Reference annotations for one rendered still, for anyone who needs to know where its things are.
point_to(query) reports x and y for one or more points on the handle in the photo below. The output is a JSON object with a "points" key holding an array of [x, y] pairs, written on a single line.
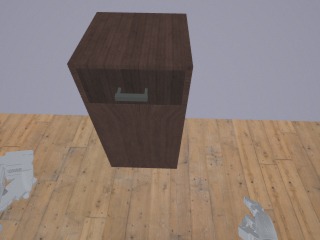
{"points": [[134, 97]]}

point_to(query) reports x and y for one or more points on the drawer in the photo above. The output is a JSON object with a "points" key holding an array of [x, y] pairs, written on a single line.
{"points": [[164, 87]]}

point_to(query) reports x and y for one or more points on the cabinet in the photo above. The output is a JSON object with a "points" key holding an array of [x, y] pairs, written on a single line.
{"points": [[137, 135]]}

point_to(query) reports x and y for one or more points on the robot left hand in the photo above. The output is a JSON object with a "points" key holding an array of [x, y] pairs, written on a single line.
{"points": [[16, 167]]}

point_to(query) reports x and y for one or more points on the robot right hand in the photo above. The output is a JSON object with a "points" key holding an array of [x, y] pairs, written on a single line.
{"points": [[260, 228]]}

